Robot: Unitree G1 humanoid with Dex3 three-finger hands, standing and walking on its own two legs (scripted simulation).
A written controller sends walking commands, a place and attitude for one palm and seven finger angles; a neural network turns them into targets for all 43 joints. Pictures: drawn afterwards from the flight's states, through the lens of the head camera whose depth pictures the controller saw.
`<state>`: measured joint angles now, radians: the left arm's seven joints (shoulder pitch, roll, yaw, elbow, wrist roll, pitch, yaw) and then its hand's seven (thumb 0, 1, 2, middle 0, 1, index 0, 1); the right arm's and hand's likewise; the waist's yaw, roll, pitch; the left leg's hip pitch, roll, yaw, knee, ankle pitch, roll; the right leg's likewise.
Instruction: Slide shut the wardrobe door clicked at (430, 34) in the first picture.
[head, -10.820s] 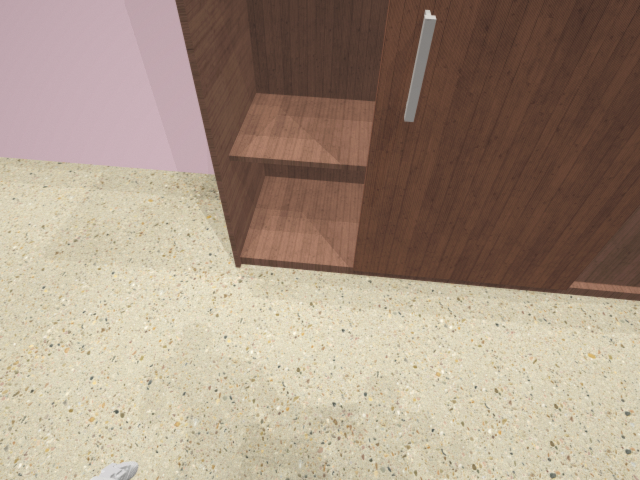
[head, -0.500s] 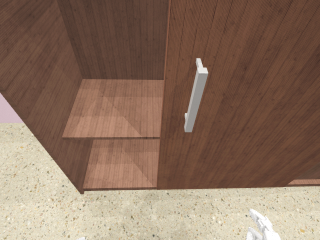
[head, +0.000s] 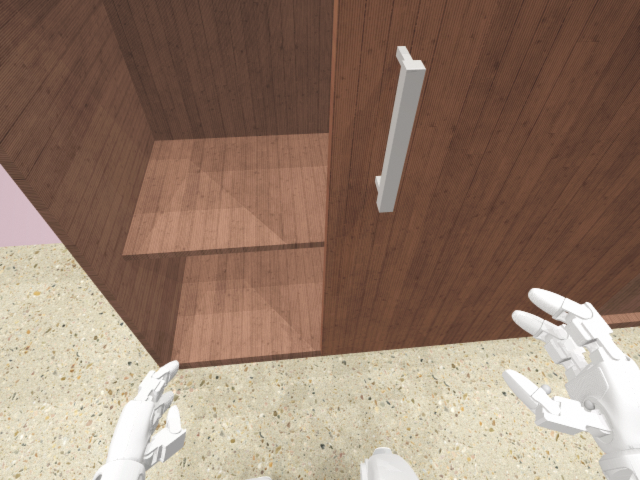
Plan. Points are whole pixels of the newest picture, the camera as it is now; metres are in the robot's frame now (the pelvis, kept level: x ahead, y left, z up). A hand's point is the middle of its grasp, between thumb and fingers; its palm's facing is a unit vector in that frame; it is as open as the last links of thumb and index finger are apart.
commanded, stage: raise the hand with hooked fingers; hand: right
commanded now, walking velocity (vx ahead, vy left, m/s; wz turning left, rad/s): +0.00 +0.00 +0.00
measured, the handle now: (393, 137) +0.53 -0.09 +0.15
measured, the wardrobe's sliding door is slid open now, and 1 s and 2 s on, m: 0.45 0.45 0.45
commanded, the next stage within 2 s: move the hooked fingers beside the handle in 1.46 s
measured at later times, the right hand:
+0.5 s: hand (605, 332) +0.26 -0.29 +0.11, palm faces -0.07 +0.99 -0.07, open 12.9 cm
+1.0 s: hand out of the picture +0.29 -0.34 +0.18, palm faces -0.01 +1.00 -0.10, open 14.0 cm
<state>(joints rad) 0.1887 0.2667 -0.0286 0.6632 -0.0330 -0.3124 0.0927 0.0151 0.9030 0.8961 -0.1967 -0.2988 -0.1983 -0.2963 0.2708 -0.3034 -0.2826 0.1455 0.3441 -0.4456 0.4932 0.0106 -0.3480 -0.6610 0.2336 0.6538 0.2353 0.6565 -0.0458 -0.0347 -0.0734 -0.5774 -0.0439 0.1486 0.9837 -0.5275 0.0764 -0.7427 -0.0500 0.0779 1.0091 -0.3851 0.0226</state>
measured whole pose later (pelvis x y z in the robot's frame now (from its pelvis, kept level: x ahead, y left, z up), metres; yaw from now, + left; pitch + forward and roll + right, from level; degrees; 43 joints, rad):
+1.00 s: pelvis +0.01 -0.07 +0.05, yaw +1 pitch -1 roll +2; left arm 0.24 0.26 -0.11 0.66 -0.04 -0.29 0.09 0.02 0.90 0.90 -0.20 -0.30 -0.20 -0.30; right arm -0.05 -0.48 -0.43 0.28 0.32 -0.07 0.52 -0.01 0.50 -0.30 0.30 1.20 0.30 1.20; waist -0.03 -0.04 -0.01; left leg -0.19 0.01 0.07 0.53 -0.32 -0.02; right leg -0.36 0.01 -0.01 0.61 -0.23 -0.05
